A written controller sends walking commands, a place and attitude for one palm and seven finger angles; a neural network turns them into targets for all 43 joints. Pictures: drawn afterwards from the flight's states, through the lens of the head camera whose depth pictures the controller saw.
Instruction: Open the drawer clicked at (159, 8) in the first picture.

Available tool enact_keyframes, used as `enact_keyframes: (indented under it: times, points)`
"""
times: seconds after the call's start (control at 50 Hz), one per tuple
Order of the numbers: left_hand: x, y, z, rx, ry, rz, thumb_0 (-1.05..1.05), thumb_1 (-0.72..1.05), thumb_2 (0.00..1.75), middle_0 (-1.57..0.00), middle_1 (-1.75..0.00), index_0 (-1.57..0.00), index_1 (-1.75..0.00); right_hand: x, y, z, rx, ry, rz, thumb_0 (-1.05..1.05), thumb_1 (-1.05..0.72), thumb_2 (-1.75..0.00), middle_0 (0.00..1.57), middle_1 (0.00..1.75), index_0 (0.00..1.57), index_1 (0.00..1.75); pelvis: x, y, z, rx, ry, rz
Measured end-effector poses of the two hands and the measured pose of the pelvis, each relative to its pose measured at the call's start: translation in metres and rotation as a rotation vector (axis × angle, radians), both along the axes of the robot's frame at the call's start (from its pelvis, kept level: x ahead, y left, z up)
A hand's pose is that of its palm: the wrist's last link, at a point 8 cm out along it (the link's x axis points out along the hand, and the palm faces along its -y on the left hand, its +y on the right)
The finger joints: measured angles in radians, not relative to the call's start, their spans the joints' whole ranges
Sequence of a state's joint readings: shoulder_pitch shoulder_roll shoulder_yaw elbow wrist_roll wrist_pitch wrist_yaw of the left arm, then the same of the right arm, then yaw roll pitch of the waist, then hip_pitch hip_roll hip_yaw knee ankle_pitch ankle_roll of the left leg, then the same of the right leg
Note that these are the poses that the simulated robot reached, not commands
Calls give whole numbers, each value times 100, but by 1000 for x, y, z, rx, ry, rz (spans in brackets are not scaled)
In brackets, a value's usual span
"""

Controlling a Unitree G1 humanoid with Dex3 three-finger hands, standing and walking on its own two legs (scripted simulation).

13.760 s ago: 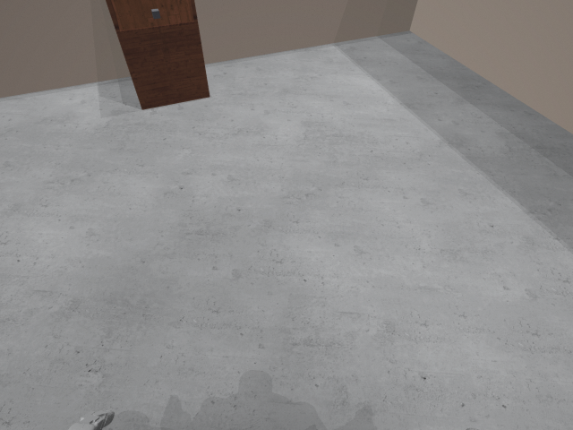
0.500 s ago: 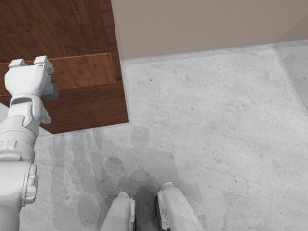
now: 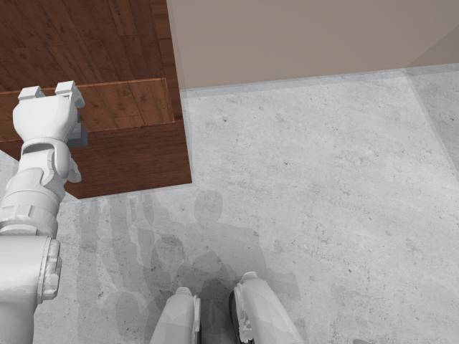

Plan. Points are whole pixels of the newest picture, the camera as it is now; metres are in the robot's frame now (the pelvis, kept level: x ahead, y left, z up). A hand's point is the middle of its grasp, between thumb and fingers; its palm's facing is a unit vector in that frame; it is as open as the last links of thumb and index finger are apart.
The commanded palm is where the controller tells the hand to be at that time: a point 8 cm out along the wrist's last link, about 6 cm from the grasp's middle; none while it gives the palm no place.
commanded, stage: move the hooked fingers above the handle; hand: left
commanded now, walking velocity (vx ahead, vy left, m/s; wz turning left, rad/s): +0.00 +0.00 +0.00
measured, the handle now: (75, 127) +0.54 +0.28 -0.10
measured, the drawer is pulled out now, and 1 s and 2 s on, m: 0.00 0.00 0.00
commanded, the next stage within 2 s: lower the fingers behind the handle in 1.40 s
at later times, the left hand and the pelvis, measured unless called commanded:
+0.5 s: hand (68, 131) +0.49 +0.26 -0.03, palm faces -0.01 -0.04 -1.00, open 13.8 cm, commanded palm +0.49 +0.26 +0.02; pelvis +0.00 +0.00 +0.00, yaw +1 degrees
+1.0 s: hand (57, 132) +0.49 +0.28 -0.04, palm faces +0.00 -0.01 -1.00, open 13.8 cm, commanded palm +0.48 +0.27 +0.01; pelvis +0.00 -0.01 -0.01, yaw +0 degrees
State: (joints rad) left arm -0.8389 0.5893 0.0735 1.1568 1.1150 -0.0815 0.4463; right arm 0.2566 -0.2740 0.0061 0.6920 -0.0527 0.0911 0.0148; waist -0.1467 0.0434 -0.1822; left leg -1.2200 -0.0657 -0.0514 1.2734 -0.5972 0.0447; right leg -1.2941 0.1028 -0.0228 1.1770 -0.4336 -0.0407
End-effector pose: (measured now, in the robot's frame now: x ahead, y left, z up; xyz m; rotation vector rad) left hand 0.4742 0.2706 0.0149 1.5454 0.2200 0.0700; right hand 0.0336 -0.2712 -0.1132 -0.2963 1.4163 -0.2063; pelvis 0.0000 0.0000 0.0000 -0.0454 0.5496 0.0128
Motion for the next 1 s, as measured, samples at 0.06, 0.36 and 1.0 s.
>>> enact_keyframes:
  times: [0.06, 0.36, 1.0]
  points:
    - [-2, 2, 1, 1, 10, -15, 1, -49, 31, -32, -120, -32, -120, -6, 0, 1, -1, 7, -6, 0, -91, -90, 20, 30, 20, 29, 0, 0, 0, 3, -2, -5]
    - [-14, 14, -6, 10, -20, -41, 0, -49, 31, -32, -120, -32, -120, -11, -1, -11, -1, 45, 7, 0, -91, -90, 20, 30, 20, 30, -2, 1, -8, -5, 17, 15]
    - [-1, 9, 0, 21, -97, -28, 1, -49, 31, -32, -120, -32, -120, -7, -11, -15, -11, 42, 12, 0, -91, -90, 20, 30, 20, 29, 0, -6, -13, 5, 29, 4]
